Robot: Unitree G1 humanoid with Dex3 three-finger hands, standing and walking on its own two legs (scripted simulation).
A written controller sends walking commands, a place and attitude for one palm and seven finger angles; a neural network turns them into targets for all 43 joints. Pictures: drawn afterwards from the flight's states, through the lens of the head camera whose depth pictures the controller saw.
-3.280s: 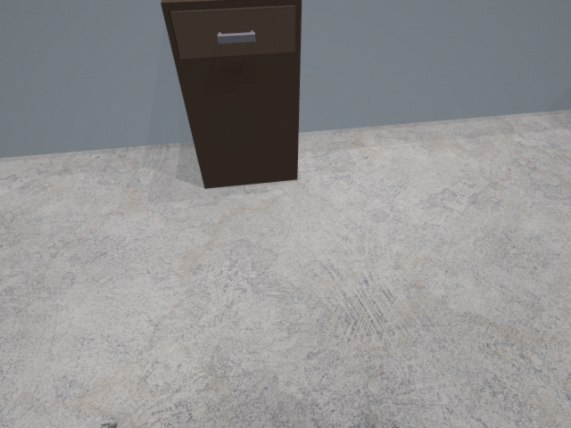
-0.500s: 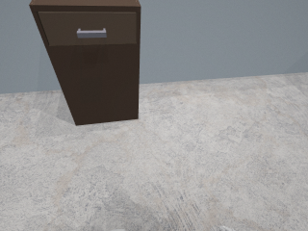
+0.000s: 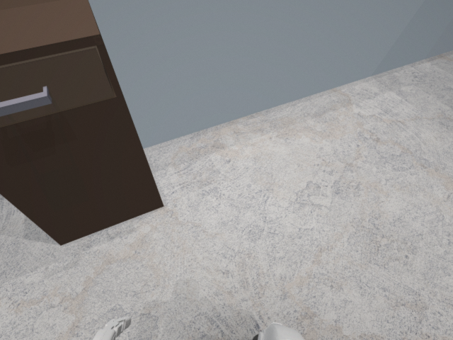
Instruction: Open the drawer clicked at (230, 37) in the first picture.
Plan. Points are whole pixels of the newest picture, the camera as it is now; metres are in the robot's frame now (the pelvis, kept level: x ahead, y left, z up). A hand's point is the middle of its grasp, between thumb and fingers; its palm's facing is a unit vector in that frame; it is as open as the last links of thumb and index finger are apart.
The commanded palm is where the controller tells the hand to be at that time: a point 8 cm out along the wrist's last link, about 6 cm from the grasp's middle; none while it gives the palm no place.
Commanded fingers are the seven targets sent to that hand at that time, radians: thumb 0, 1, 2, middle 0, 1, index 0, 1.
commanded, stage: turn to face it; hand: left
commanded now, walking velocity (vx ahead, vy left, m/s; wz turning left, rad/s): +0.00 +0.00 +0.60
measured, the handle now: (21, 99) +0.70 +0.56 +0.03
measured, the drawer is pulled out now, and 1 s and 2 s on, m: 0.00 0.00 0.00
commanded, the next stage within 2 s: take the last steps up to it in 0.72 s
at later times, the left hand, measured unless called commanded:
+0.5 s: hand out of the picture +0.05 +0.24 -0.17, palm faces +0.29 -0.93 -0.20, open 7.4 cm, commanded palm none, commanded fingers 0.00 0.90 0.90 -0.20 -0.30 -0.20 -0.30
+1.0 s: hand out of the picture +0.04 +0.18 -0.13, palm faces +0.43 -0.87 -0.24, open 7.4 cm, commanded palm none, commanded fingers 0.00 0.90 0.90 -0.20 -0.30 -0.20 -0.30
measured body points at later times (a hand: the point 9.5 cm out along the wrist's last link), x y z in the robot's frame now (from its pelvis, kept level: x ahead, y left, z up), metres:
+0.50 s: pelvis +0.05 +0.03 +0.01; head +0.07 +0.08 +0.46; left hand +0.04 +0.29 -0.15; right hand +0.20 -0.19 -0.11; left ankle +0.06 +0.12 -0.71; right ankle +0.08 -0.10 -0.66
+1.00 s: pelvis +0.07 -0.01 +0.03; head +0.08 -0.03 +0.48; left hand +0.02 +0.22 -0.11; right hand +0.20 -0.21 -0.14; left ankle +0.03 +0.11 -0.66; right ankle +0.11 -0.11 -0.71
